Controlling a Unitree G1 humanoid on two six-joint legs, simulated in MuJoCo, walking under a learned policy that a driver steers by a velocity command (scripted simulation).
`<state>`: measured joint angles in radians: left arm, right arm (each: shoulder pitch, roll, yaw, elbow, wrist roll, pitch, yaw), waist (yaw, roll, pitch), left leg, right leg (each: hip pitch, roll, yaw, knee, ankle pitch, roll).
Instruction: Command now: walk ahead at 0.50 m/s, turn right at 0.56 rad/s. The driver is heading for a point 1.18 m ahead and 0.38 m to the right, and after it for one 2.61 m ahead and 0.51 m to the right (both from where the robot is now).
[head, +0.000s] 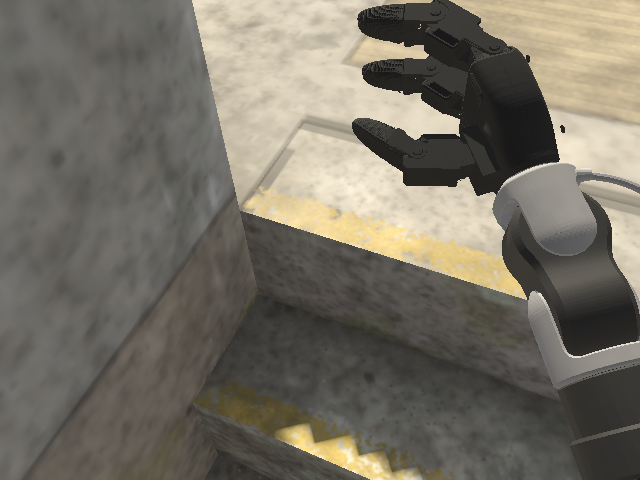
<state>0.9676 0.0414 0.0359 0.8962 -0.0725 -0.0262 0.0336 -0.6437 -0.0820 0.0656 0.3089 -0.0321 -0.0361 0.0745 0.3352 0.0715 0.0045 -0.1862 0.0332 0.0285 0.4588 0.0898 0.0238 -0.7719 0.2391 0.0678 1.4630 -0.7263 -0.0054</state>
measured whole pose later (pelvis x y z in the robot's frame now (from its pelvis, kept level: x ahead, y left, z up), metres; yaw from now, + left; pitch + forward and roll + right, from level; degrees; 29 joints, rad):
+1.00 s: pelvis +0.01 -0.17 -0.06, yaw -28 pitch +6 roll +4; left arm 0.50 0.13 -0.01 0.85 0.05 -0.07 0.05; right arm 0.04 -0.14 0.03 0.63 0.00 -0.05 0.05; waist 0.09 0.06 -0.05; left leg -0.90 0.00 0.10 2.41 -0.36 0.02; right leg -0.30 -0.07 0.01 0.46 -0.25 -0.03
